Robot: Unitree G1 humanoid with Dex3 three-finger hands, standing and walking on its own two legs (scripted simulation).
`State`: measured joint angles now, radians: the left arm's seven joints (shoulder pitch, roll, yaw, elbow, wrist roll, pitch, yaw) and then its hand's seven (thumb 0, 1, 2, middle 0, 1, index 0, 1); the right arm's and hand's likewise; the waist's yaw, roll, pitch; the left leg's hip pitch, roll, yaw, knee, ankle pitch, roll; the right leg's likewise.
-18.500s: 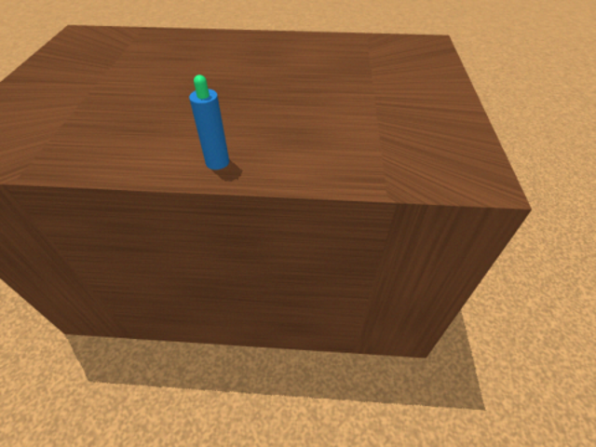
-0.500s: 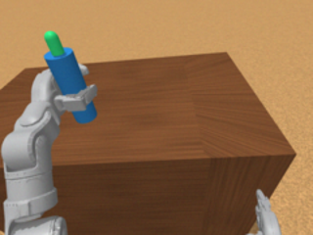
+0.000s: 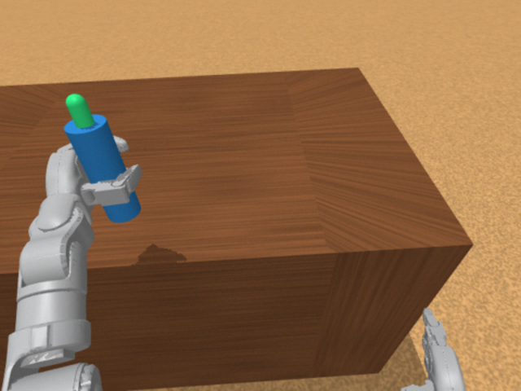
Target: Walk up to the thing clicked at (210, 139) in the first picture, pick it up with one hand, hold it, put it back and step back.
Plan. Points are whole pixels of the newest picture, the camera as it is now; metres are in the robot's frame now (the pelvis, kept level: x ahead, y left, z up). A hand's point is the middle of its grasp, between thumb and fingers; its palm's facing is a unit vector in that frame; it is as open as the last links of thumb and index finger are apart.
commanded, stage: crouch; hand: left
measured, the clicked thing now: (102, 161) +0.38 +0.22 +0.21
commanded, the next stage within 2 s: lower in 0.60 s
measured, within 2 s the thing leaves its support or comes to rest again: rests again in 1.44 s
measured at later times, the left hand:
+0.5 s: hand (123, 174) +0.42 +0.22 +0.15, palm faces +0.23 -0.97 +0.00, open 7.1 cm
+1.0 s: hand (131, 190) +0.43 +0.22 +0.11, palm faces +0.22 -0.98 -0.01, open 7.1 cm
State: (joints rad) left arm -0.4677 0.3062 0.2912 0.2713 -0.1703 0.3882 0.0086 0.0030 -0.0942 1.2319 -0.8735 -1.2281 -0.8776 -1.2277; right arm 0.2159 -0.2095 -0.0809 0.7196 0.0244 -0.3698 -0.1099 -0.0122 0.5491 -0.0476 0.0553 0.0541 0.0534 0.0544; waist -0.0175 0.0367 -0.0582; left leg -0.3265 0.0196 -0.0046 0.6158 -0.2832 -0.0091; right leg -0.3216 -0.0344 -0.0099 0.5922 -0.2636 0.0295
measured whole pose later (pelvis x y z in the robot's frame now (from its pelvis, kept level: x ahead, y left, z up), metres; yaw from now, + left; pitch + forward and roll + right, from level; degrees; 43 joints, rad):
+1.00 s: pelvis +0.01 +0.00 +0.00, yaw -1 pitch +4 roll -1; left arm -0.55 0.35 0.31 0.76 -0.16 -0.08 -0.03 0.00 -0.10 1.24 -0.88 -1.22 -0.89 -1.21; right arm 0.22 -0.20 -0.05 0.62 0.02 -0.18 -0.06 -0.01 0.53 -0.05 0.06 0.05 0.06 0.05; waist -0.06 0.01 -0.05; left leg -0.40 0.03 0.00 0.62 -0.29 -0.01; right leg -0.40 -0.03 0.00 0.58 -0.26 0.03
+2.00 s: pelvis +0.00 +0.01 -0.03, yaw -1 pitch +10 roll -2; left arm -0.59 0.38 0.32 0.85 -0.16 -0.27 -0.07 0.00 -0.16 0.82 -0.96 -1.01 -0.97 -0.99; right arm 0.33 -0.21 -0.02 0.33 0.01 -0.10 -0.04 -0.01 0.52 -0.04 0.06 0.05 0.06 0.05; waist -0.07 -0.01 -0.09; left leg -0.66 0.03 -0.01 0.87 -0.39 0.00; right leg -0.64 -0.02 0.00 0.82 -0.35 0.04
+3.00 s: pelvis +0.01 +0.01 -0.01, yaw -1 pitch +10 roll -1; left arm -0.86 0.77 0.43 1.14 0.00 -0.04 -0.13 -0.01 -0.53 0.05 -0.08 -0.08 -0.10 -0.06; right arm 0.33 -0.25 0.00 0.35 0.04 -0.09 -0.04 -0.01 0.57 -0.04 0.06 0.06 0.06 0.06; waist -0.09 0.01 -0.08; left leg -0.58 0.03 0.01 0.75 -0.35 0.00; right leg -0.56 -0.02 0.01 0.69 -0.30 0.04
